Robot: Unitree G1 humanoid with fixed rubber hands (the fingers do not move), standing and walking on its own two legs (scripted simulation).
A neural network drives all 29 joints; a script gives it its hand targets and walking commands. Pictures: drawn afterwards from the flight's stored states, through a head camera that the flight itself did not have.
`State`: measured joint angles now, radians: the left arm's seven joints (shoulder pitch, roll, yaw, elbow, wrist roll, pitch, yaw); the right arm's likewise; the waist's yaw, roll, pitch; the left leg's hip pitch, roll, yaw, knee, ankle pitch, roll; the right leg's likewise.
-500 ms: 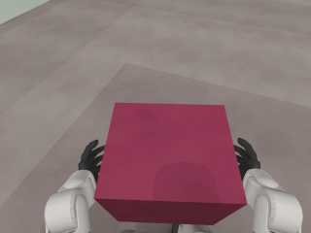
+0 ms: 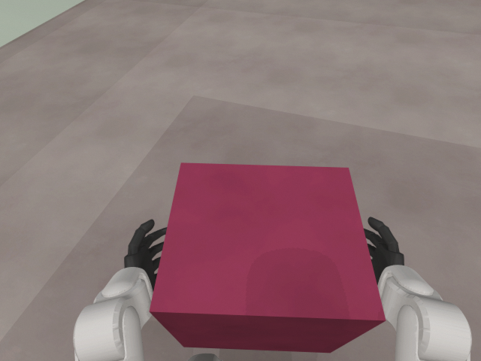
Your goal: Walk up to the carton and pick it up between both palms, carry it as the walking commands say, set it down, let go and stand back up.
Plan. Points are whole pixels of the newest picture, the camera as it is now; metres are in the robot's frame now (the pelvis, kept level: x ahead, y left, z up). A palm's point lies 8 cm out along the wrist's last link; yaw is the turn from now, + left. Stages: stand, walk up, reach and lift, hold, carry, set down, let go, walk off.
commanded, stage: carry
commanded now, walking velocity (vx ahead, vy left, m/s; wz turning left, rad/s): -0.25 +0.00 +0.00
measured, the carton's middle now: (260, 263) +0.26 -0.01 +0.01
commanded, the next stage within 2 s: none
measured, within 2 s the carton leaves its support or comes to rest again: neither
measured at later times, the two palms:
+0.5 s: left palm out of the picture +0.07 +0.17 +0.10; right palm out of the picture +0.07 -0.18 +0.07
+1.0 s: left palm out of the picture -0.08 +0.23 +0.06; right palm out of the picture -0.09 -0.12 +0.06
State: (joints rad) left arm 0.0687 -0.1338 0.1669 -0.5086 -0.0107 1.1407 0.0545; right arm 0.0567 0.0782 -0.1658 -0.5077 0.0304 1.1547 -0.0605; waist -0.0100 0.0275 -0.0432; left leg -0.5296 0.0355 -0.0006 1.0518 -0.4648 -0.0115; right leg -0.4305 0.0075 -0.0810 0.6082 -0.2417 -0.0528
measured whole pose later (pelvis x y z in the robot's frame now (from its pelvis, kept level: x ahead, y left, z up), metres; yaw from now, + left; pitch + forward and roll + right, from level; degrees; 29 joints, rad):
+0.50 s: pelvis -0.16 +0.01 +0.01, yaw -1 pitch +3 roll +0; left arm 0.06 -0.13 0.16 -0.49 -0.02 1.10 0.05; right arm 0.08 0.06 -0.15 -0.54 0.01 1.13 -0.05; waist 0.02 0.09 -0.09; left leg -0.42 0.04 0.05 0.67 -0.37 0.00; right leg -0.37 0.01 -0.04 0.57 -0.26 -0.04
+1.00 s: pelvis -0.30 +0.05 -0.01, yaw +0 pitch +0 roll +0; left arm 0.03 -0.08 0.16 -0.47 -0.04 1.18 0.05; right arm 0.09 0.14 -0.17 -0.53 -0.01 1.16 -0.08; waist 0.01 -0.01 -0.03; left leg -0.52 0.00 0.03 0.63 -0.11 0.02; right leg -0.46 -0.02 -0.06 0.85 -0.35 -0.02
